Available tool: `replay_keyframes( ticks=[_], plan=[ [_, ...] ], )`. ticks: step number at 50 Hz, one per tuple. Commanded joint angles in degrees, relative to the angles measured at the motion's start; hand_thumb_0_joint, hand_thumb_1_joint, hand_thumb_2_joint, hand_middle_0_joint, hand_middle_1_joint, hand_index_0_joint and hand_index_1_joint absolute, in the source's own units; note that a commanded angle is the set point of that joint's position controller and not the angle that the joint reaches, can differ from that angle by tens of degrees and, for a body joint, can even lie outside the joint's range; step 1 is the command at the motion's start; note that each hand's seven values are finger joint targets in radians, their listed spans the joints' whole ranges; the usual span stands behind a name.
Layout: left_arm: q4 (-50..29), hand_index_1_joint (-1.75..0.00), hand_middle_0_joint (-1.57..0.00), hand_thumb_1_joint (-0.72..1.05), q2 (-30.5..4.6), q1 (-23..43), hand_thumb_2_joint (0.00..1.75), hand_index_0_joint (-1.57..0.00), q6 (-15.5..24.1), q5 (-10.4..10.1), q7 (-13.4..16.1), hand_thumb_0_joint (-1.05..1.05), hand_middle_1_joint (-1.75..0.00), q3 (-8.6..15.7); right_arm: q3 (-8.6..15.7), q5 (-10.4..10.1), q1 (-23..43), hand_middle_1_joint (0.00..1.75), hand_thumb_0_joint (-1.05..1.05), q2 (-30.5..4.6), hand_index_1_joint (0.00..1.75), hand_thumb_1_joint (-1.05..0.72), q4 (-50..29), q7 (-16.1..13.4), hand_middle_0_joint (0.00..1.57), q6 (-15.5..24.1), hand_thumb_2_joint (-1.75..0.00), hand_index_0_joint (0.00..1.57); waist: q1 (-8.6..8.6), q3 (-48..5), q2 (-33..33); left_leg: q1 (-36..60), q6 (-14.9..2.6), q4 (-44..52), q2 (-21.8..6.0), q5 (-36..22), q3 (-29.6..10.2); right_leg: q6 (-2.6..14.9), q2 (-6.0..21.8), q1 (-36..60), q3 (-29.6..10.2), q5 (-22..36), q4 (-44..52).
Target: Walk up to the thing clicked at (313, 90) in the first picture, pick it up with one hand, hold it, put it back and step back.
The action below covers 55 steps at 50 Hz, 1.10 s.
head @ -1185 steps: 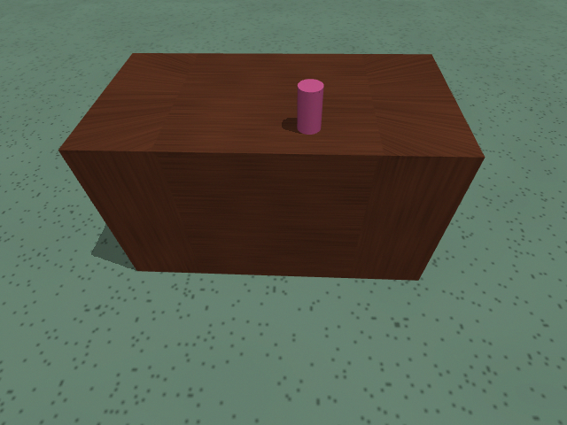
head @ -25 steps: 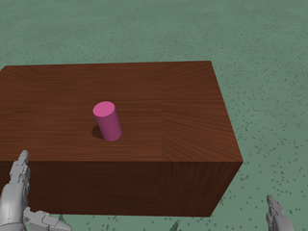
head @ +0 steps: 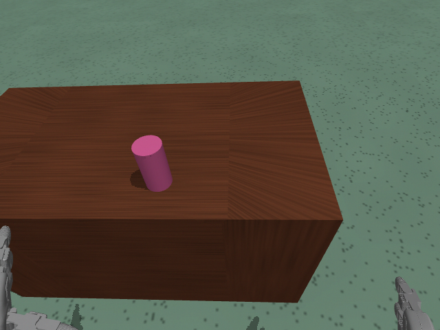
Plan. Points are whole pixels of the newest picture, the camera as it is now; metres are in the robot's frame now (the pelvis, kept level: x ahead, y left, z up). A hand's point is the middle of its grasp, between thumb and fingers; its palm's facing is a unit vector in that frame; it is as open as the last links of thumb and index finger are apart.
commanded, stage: home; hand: left
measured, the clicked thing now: (153, 164) +0.50 +0.22 -0.01
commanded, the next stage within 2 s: none
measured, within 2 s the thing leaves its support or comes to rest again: neither
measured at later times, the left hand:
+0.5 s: hand (140, 313) +0.18 +0.18 -0.06, palm faces +0.09 -0.98 -0.18, open 17.5 cm
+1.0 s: hand (139, 308) +0.19 +0.19 -0.06, palm faces +0.10 -0.97 -0.22, open 17.6 cm
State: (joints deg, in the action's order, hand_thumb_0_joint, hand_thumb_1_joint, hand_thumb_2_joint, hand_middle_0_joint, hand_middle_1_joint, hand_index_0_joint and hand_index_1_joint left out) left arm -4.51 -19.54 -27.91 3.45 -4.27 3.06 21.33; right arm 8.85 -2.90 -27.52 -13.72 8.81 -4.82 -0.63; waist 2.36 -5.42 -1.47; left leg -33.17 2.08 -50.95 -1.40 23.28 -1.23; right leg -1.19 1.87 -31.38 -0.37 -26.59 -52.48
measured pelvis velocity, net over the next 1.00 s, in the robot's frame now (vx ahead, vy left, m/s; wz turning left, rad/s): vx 0.02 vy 0.01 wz -0.01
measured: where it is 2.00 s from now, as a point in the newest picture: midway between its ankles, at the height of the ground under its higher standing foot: outside the picture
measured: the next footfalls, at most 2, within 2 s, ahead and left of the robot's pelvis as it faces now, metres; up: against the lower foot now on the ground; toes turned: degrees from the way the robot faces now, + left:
none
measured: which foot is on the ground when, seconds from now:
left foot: down 0.00-1.00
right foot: down 0.00-1.00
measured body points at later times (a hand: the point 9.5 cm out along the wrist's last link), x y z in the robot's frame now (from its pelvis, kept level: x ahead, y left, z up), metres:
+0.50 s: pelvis +0.01 +0.02 -0.01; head +0.04 +0.02 +0.44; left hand +0.17 +0.24 -0.05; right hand +0.17 -0.22 -0.04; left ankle +0.03 +0.14 -0.69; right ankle +0.00 -0.13 -0.69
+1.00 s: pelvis +0.02 +0.01 -0.01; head +0.05 +0.01 +0.44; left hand +0.18 +0.24 -0.04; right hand +0.18 -0.22 -0.04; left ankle +0.03 +0.14 -0.69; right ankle +0.00 -0.13 -0.69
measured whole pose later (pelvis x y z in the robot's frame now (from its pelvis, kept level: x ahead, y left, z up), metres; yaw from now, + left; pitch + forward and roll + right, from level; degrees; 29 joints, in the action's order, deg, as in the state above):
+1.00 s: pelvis +0.02 +0.01 -0.01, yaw -1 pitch +10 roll +0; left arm 2.9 -11.0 -26.7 -4.2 -1.9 4.2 0.4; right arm 0.2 -1.8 -27.0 -11.9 2.1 -5.1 -3.7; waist 0.3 -7.1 0.0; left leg -39.3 1.3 -56.5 -1.7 27.0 -0.6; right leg -2.1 1.7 -37.0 -1.2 -29.1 -56.3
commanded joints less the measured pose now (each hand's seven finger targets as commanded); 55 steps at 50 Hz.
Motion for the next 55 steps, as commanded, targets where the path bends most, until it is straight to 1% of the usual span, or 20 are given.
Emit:
replay_keyframes(
  ticks=[1, 5, 8, 10, 11, 13, 16, 19, 21, 25, 26, 29, 33, 37, 38, 40, 41, 45, 52, 55],
  plan=[
    [-6.8, -0.05, -0.05, -0.57, -8.0, 3.9, 0.05, -0.05, 4.6, 0.4, 0.8, 0.0, -0.05, 2.4, -2.7, 0.1, 5.3, 0.16, 0.0, -2.9, 0.16, 0.02, -12.6, 0.0, 0.12, 4.3, -0.42, 0.12, 0.25, -0.2, 2.8, 1.2, -2.61, 8.9, 2.0, -0.9, 3.7, 0.42, -1.0, -0.6, 1.2, 1.9, 12.0],
    [-5.7, -0.06, -0.05, -0.53, -5.3, 3.8, 0.07, -0.05, 5.1, 1.2, 0.9, 0.0, -0.06, -2.3, -6.9, 0.7, 4.0, 0.18, 0.0, -0.4, 0.18, -0.21, -11.2, 0.2, 0.13, 4.8, -0.5, 0.13, 0.09, -4.1, -0.8, 2.7, -2.42, 8.4, 1.9, -5.2, 3.6, 0.86, -1.4, 0.2, 1.9, 7.1, 9.9],
    [-4.4, -0.06, -0.05, -0.51, -4.5, 2.2, 0.09, -0.06, 4.2, 1.6, 1.0, 0.0, -0.07, -4.3, -4.2, 1.1, 2.0, 0.2, 0.0, -3.2, 0.2, -0.31, -9.8, -0.2, 0.14, 4.9, -0.56, 0.14, -1.12, -5.7, -1.4, 4.1, -2.17, 8.2, 1.6, -7.2, 3.4, 0.96, -1.8, -0.1, 2.4, 9.3, 8.8],
    [-3.6, -0.06, -0.05, -0.53, -1.7, 1.4, 0.08, -0.05, 3.2, 1.6, 0.7, 0.0, -0.06, -8.0, -2.2, 1.3, 3.2, 0.23, 0.0, -5.8, 0.23, -0.47, -10.6, -0.4, 0.16, 5.1, -0.66, 0.16, -2.37, -4.6, -0.3, 4.7, -2.03, 8.4, 1.2, -6.6, 3.1, 0.92, -2.1, -1.5, 2.8, 8.7, 8.8],
    [-3.6, -0.06, -0.05, -0.53, -1.8, 2.2, 0.07, -0.05, 2.6, 1.8, 0.9, 0.0, -0.06, -8.3, -1.3, 1.3, 1.5, 0.24, 0.0, -6.3, 0.24, -0.52, -8.9, -0.5, 0.16, 5.0, -0.69, 0.16, -2.6, -4.3, -0.4, 4.6, -1.95, 8.4, 1.1, -6.0, 3.0, 0.98, -2.3, -2.3, 3.0, 8.3, 8.5],
    [-2.4, -0.05, -0.05, -0.58, -0.4, 2.3, 0.04, -0.05, 1.6, 1.9, 0.9, 0.0, -0.05, -10.5, -1.5, 1.3, 2.5, 0.26, 0.0, -6.1, 0.26, -0.64, -8.9, -0.4, 0.17, 4.7, -0.75, 0.17, -2.72, -4.2, 0.1, 3.9, -1.85, 7.9, 1.0, -7.0, 2.6, 1.08, -2.3, -2.4, 3.2, 9.0, 8.1],
    [-1.6, -0.05, -0.05, -0.58, 1.4, 2.7, 0.04, -0.05, 0.5, 2.3, 1.0, 0.0, -0.05, -13.8, -4.2, 1.2, 4.1, 0.29, 0.0, -4.1, 0.29, -0.85, -11.1, -0.2, 0.2, 4.4, -0.88, 0.2, -2.2, -4.3, 1.0, 2.6, -1.88, 7.5, 0.8, -6.4, 2.5, 1.11, -2.1, -2.4, 3.3, 8.4, 7.5],
    [-1.3, -0.05, -0.05, -0.58, 2.4, 4.0, 0.04, -0.05, 0.1, 2.5, 1.0, 0.0, -0.05, -16.2, -6.6, 1.2, 4.8, 0.3, 0.0, -2.3, 0.3, -0.9, -12.0, 0.1, 0.2, 3.9, -0.9, 0.2, -1.73, -4.5, -0.4, 2.0, -1.76, 7.4, 0.7, -5.6, 2.4, 1.33, -2.0, -2.3, 3.1, 7.6, 6.8],
    [-1.6, -0.05, -0.05, -0.57, 2.1, 4.4, 0.04, -0.05, -0.2, 2.6, 1.2, 0.0, -0.05, -16.1, -6.3, 1.5, 3.6, 0.3, 0.0, -2.6, 0.3, -0.9, -13.0, -0.2, 0.2, 3.5, -0.9, 0.2, -1.88, -7.9, -1.2, 3.2, -1.58, 6.4, 0.6, -8.7, 2.5, 1.36, -2.0, -1.4, 2.8, 10.3, 6.0],
    [-1.1, -0.05, -0.05, -0.57, 1.6, 2.4, 0.04, -0.05, -1.5, 2.6, 1.7, 0.0, -0.05, -16.1, -6.0, 1.7, 3.2, 0.3, 0.0, -2.6, 0.3, -0.9, -13.7, -0.3, 0.2, 2.5, -0.9, 0.2, -0.88, -8.9, -2.2, 3.0, -1.32, 5.4, 0.6, -13.2, 2.7, 1.49, -2.0, -0.5, 2.7, 14.1, 4.9],
    [-1.2, -0.05, -0.05, -0.58, 1.7, 2.2, 0.04, -0.05, -1.9, 2.6, 1.7, 0.0, -0.05, -16.3, -5.1, 1.8, 3.1, 0.3, 0.0, -3.4, 0.3, -0.9, -13.9, -0.4, 0.2, 2.2, -0.9, 0.2, -1.34, -9.2, -2.5, 3.1, -1.27, 5.3, 0.6, -13.1, 2.8, 1.53, -2.0, -0.7, 2.6, 13.9, 4.8],
    [-0.5, -0.04, -0.04, -0.61, 3.2, 2.1, 0.02, -0.04, -2.5, 2.3, 1.5, 0.0, -0.04, -18.1, -5.3, 1.6, 3.8, 0.3, 0.0, -3.6, 0.3, -0.9, -14.7, -0.4, 0.2, 1.7, -0.9, 0.2, -1.96, -5.7, 0.4, 1.2, -1.76, 5.3, 0.8, -8.8, 3.1, 1.13, -1.9, -2.2, 2.4, 10.7, 6.5],
    [-0.1, -0.05, -0.04, -0.59, 4.3, 1.5, 0.03, -0.05, -3.2, 2.6, 1.4, 0.0, -0.05, -19.0, -5.0, 1.5, 2.2, 0.3, 0.0, -3.4, 0.3, -0.9, -14.9, -0.2, 0.2, 1.3, -0.9, 0.2, -2.4, -5.8, 2.0, 1.5, -1.85, 5.3, 0.5, -8.4, 3.0, 1.06, -2.3, -3.0, 2.9, 10.2, 5.8],
    [-1.0, -0.05, -0.05, -0.58, 2.8, 2.5, 0.04, -0.05, -3.6, 2.6, 1.4, 0.0, -0.05, -17.4, -5.1, 1.4, 1.1, 0.3, 0.0, -3.7, 0.3, -0.9, -16.1, -0.4, 0.2, 0.8, -0.9, 0.2, -2.79, -6.5, 3.7, 0.7, -2.28, 3.8, 0.9, -8.7, 3.5, 0.59, -1.8, -2.9, 2.3, 11.5, 6.3],
    [-1.7, -0.05, -0.05, -0.58, 3.0, 3.0, 0.04, -0.05, -3.6, 2.6, 1.3, 0.0, -0.05, -17.9, -6.0, 1.3, 1.7, 0.3, 0.0, -3.2, 0.3, -0.9, -16.4, -0.3, 0.2, 0.8, -0.9, 0.2, -2.52, -6.4, 3.6, 0.4, -2.24, 3.9, 1.0, -8.2, 3.6, 0.62, -1.7, -3.0, 2.2, 11.1, 6.3],
    [-2.7, -0.05, -0.05, -0.57, 2.3, 2.6, 0.05, -0.05, -3.6, 2.5, 1.4, 0.0, -0.05, -17.1, -5.2, 1.2, 2.1, 0.3, 0.0, -3.6, 0.3, -0.9, -17.2, -0.4, 0.2, 0.6, -0.9, 0.2, -1.94, -7.9, 1.9, 0.7, -2.06, 3.8, 1.0, -8.9, 3.5, 0.85, -1.7, -2.4, 2.1, 11.4, 5.7],
    [-2.5, -0.05, -0.05, -0.57, 2.8, 2.6, 0.04, -0.05, -3.8, 2.6, 1.3, 0.0, -0.05, -17.5, -5.2, 1.3, 1.5, 0.3, 0.0, -3.8, 0.3, -0.9, -17.8, -0.5, 0.2, 0.5, -0.9, 0.2, -2.69, -8.4, 2.9, 1.1, -2.2, 3.2, 1.0, -10.0, 3.7, 0.65, -1.7, -2.4, 2.0, 12.9, 5.7],
    [-3.4, -0.05, -0.05, -0.59, 2.5, 2.7, 0.03, -0.05, -4.3, 2.5, 1.5, 0.0, -0.05, -17.5, -5.7, 1.4, 1.2, 0.3, 0.0, -3.6, 0.3, -0.9, -17.3, -0.5, 0.2, 0.3, -0.9, 0.2, -2.25, -7.7, 1.0, 0.8, -2.04, 3.3, 1.0, -10.5, 3.5, 0.81, -1.7, -2.5, 2.1, 13.3, 5.1],
    [-4.0, -0.05, -0.05, -0.59, 2.4, 0.9, 0.03, -0.05, -5.0, 2.5, 1.6, 0.0, -0.05, -17.2, -5.6, 1.3, 1.2, 0.3, 0.0, -3.4, 0.3, -0.9, -17.7, -0.7, 0.2, 0.0, -0.9, 0.2, -1.92, -7.3, 1.0, -0.4, -2.08, 3.2, 1.1, -8.5, 3.5, 0.98, -1.7, -3.4, 2.2, 11.2, 5.2],
    [-4.2, -0.05, -0.05, -0.57, 2.8, 1.6, 0.04, -0.05, -5.0, 2.5, 1.7, 0.0, -0.05, -18.1, -5.1, 1.3, 1.5, 0.3, 0.0, -4.0, 0.3, -0.9, -18.2, -0.6, 0.2, -0.1, -0.9, 0.2, -2.25, -6.2, 0.7, -0.8, -1.93, 3.9, 0.9, -7.3, 3.2, 1.18, -2.0, -4.2, 2.5, 9.6, 4.8]
  ],
)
